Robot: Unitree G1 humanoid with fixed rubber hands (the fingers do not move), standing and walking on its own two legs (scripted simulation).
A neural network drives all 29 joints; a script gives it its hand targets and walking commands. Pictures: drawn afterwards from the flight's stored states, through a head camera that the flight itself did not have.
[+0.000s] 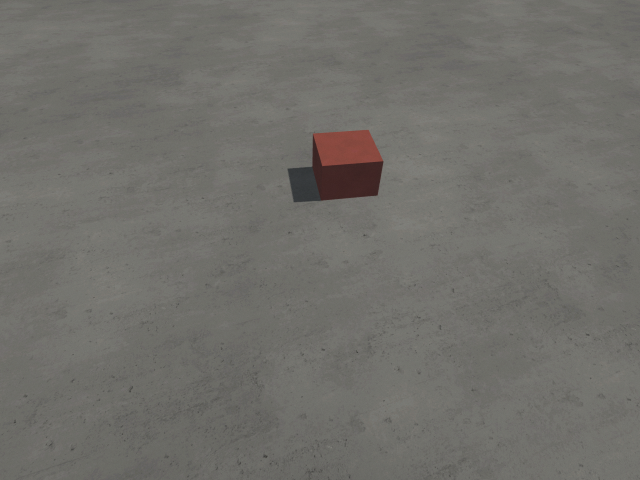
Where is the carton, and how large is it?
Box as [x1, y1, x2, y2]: [312, 130, 382, 200]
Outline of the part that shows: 368,130 313,133 312,167 321,200 377,194 382,159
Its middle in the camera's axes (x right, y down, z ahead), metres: +0.13 -0.39 +1.93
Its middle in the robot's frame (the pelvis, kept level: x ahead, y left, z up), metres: +1.65 -0.18 -0.66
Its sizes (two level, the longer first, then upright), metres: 0.284 0.275 0.202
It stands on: the floor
